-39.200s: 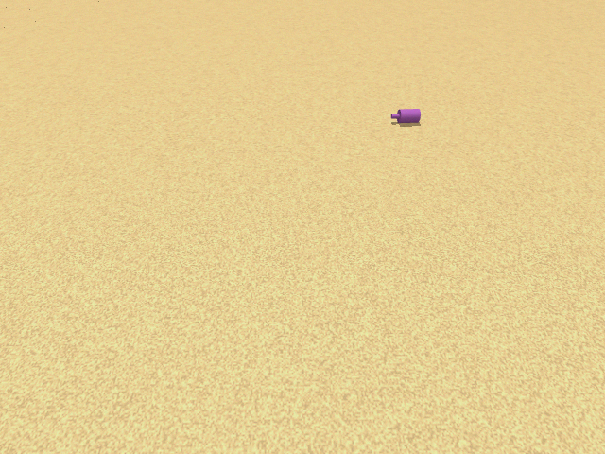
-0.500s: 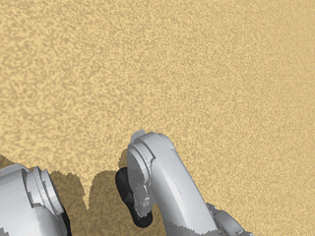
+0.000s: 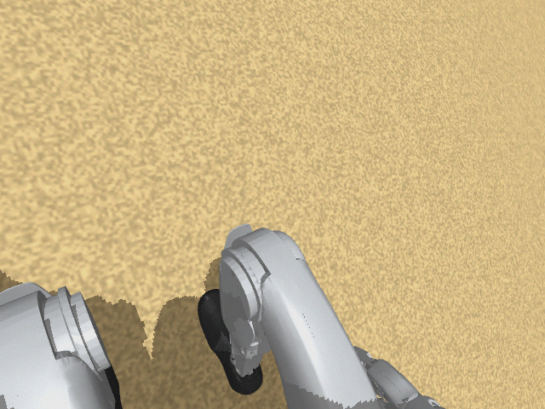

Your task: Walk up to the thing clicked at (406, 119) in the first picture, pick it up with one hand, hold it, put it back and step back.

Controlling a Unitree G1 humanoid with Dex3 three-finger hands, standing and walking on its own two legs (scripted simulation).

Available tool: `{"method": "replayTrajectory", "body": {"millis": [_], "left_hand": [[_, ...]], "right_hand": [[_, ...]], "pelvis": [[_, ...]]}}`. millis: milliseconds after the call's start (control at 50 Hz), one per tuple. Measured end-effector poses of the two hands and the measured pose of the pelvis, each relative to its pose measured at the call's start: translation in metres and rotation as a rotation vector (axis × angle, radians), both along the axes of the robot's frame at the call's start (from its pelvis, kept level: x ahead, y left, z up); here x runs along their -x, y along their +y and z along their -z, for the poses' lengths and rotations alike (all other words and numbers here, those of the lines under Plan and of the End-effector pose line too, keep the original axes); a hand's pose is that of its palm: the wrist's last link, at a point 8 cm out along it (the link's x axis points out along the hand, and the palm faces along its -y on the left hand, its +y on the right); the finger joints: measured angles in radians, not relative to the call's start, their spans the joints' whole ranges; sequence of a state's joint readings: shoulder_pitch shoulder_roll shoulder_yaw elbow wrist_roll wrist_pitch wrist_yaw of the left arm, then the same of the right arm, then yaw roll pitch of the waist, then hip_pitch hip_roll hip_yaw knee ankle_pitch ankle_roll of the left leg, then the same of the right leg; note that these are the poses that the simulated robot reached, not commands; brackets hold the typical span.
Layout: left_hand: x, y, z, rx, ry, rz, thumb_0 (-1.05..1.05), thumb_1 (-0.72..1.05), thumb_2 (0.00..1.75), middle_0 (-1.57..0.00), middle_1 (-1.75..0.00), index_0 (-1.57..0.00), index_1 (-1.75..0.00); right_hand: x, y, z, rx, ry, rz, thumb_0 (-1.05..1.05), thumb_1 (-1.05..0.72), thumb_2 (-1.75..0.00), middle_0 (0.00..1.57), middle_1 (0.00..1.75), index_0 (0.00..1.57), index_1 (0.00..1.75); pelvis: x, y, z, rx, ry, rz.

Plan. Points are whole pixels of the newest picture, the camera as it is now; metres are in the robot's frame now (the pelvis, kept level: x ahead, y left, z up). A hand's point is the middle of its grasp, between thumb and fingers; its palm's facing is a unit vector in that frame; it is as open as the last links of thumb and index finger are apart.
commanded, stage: withdraw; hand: left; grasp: from above
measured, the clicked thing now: out of the picture +0.46 +0.40 -0.27
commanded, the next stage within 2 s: home in 1.02 s
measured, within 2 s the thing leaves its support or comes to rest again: neither
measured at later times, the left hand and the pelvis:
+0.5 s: hand out of the picture +0.47 +0.41 -0.09, palm faces -0.30 -0.08 -0.95, open 14.0 cm; pelvis +0.01 +0.00 +0.03, yaw +3 degrees
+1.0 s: hand out of the picture +0.44 +0.38 -0.12, palm faces -0.39 -0.11 -0.91, open 13.9 cm; pelvis -0.01 -0.01 +0.03, yaw +6 degrees
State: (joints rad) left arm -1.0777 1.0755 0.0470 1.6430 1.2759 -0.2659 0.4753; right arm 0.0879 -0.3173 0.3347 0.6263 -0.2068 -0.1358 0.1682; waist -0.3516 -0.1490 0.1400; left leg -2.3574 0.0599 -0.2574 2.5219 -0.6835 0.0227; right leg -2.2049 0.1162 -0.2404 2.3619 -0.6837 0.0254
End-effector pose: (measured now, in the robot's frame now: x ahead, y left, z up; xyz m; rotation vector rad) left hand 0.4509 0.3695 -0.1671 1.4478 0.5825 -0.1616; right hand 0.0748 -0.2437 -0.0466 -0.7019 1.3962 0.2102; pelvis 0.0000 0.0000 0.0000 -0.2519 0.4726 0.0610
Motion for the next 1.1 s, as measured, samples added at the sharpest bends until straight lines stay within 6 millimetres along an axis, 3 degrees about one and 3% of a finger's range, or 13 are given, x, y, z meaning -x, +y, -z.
{"method": "replayTrajectory", "body": {"millis": [160,260,340,440,540,620,720,820,960,1100], "left_hand": [[-0.005,0.001,0.000,0.001,-0.021,0.001,0.01,-0.46,0.95,-0.09,-1.03,-0.11,-1.01],[-0.012,0.007,-0.017,-0.018,-0.096,-0.019,0.01,-0.47,0.95,-0.09,-1.02,-0.10,-1.01],[-0.017,0.018,-0.047,-0.053,-0.173,-0.059,0.01,-0.47,0.95,-0.09,-1.01,-0.10,-1.00],[-0.018,0.030,-0.101,-0.108,-0.199,-0.103,0.01,-0.48,0.96,-0.09,-1.00,-0.10,-0.99],[-0.011,0.033,-0.149,-0.116,-0.092,-0.128,0.01,-0.49,0.97,-0.08,-0.99,-0.09,-0.99],[0.001,0.024,-0.166,-0.079,0.020,-0.117,0.00,-0.49,0.97,-0.08,-0.99,-0.09,-0.98],[0.014,0.009,-0.160,0.006,0.101,-0.066,0.01,-0.48,0.97,-0.09,-0.99,-0.09,-0.98],[0.022,0.002,-0.135,0.050,0.084,0.014,0.01,-0.47,0.97,-0.09,-0.98,-0.10,-0.98],[0.017,0.005,-0.105,-0.004,-0.027,0.052,0.01,-0.48,0.97,-0.09,-0.98,-0.10,-0.98],[-0.005,0.021,-0.110,-0.065,-0.108,-0.047,0.01,-0.47,0.96,-0.11,-0.97,-0.11,-0.96]], "right_hand": [[0.000,0.000,-0.002,0.004,0.008,0.002,0.00,-0.90,-0.89,0.21,0.30,0.21,0.30],[-0.002,0.000,-0.002,-0.006,0.007,0.007,0.00,-0.90,-0.90,0.21,0.30,0.21,0.30],[-0.008,0.000,0.000,-0.032,-0.012,0.027,0.00,-0.91,-0.90,0.21,0.30,0.21,0.30],[-0.020,0.000,0.005,-0.083,-0.052,0.082,0.00,-0.91,-0.90,0.21,0.30,0.21,0.30],[-0.032,0.002,0.000,-0.124,-0.087,0.140,0.00,-0.91,-0.90,0.20,0.30,0.21,0.30],[-0.034,0.001,-0.012,-0.125,-0.092,0.162,0.00,-0.91,-0.90,0.20,0.30,0.21,0.30],[-0.027,-0.009,-0.029,-0.068,-0.078,0.162,0.00,-0.90,-0.90,0.21,0.30,0.21,0.30],[-0.015,-0.023,-0.034,0.017,-0.046,0.143,0.00,-0.90,-0.90,0.21,0.30,0.21,0.30],[-0.003,-0.029,-0.015,0.071,-0.017,0.136,0.00,-0.90,-0.89,0.20,0.30,0.21,0.30],[0.008,-0.014,0.006,0.028,-0.021,0.169,0.00,-0.90,-0.89,0.20,0.30,0.21,0.30]], "pelvis": [[-0.002,0.000,-0.001,0.003,0.005,0.000],[-0.004,0.000,-0.002,0.001,0.021,-0.002],[-0.006,0.000,-0.004,-0.001,0.045,-0.006],[-0.007,0.000,-0.013,-0.015,0.083,-0.022],[-0.004,0.000,-0.035,-0.038,0.102,-0.045],[-0.001,-0.001,-0.056,-0.053,0.104,-0.060],[0.004,-0.004,-0.069,-0.062,0.104,-0.067],[0.007,-0.007,-0.060,-0.061,0.099,-0.070],[0.011,-0.006,-0.033,-0.055,0.075,-0.070],[0.011,-0.005,-0.019,-0.054,0.081,-0.064]]}}
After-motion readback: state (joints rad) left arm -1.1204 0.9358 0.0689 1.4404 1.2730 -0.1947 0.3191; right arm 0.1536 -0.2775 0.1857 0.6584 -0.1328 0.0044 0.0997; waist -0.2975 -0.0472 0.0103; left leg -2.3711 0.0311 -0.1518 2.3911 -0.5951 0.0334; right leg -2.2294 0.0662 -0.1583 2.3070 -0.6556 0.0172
